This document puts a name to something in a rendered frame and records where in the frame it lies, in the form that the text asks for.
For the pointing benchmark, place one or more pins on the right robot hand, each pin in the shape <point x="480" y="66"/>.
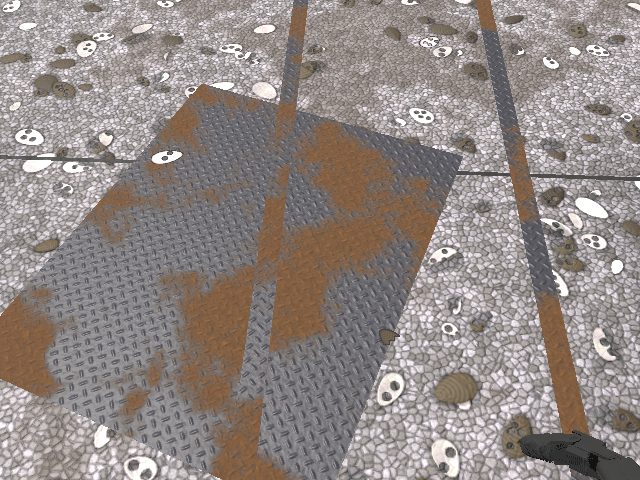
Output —
<point x="583" y="453"/>

